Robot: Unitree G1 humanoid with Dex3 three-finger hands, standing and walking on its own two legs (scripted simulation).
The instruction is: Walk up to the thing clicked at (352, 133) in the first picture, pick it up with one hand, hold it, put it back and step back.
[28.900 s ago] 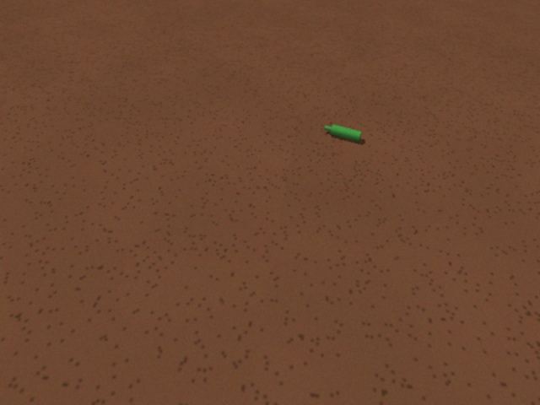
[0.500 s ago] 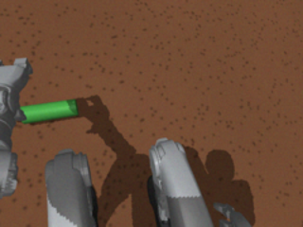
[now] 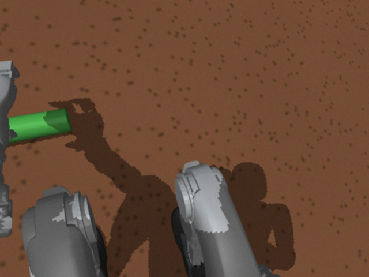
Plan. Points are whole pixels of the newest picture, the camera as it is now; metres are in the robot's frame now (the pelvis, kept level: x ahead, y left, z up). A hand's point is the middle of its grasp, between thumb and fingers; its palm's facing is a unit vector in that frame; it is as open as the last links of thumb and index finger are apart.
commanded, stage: home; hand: left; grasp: from above
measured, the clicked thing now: (20, 128) +0.49 +0.31 -0.29
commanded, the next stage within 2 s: none
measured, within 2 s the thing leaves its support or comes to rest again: neither
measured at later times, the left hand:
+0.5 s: hand out of the picture +0.32 +0.26 +0.05, palm faces -0.22 -0.68 -0.70, open 7.8 cm
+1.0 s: hand out of the picture +0.24 +0.23 +0.27, palm faces +0.21 -0.95 -0.25, open 7.4 cm
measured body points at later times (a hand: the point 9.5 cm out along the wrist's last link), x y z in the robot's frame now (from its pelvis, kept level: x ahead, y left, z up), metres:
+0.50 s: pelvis +0.01 +0.00 +0.16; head +0.17 +0.05 +0.58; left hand +0.33 +0.30 +0.09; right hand +0.19 -0.26 +0.05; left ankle +0.09 +0.14 -0.29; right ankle +0.10 -0.12 -0.29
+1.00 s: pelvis +0.06 +0.01 +0.34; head +0.12 +0.04 +0.79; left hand +0.23 +0.28 +0.29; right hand +0.26 -0.19 +0.26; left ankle +0.09 +0.14 -0.29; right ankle +0.10 -0.12 -0.29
